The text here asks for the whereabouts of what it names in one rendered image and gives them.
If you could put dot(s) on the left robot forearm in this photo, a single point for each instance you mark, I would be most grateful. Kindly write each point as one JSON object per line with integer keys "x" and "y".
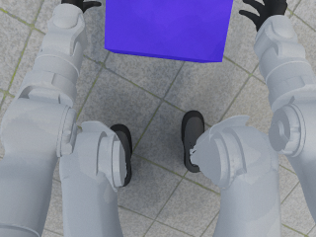
{"x": 58, "y": 63}

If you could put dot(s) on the robot left upper arm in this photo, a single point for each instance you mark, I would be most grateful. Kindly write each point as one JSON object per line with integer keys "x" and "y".
{"x": 36, "y": 134}

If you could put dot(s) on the left robot hand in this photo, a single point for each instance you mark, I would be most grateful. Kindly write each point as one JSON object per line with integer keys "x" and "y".
{"x": 82, "y": 5}

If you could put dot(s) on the right robot forearm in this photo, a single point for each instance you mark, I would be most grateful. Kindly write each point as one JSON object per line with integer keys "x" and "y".
{"x": 282, "y": 62}

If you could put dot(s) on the robot right upper arm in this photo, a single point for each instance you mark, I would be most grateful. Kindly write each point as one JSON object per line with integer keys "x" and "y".
{"x": 293, "y": 133}

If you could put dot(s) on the carton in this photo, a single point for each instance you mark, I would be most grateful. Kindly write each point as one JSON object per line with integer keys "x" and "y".
{"x": 186, "y": 30}

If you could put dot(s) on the right robot shin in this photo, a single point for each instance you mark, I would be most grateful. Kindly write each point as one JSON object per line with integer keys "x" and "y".
{"x": 198, "y": 157}

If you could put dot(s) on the right robot foot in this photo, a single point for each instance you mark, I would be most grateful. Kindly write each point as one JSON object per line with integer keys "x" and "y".
{"x": 191, "y": 129}

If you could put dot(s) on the right robot hand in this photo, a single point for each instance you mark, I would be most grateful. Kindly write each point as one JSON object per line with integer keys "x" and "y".
{"x": 271, "y": 8}

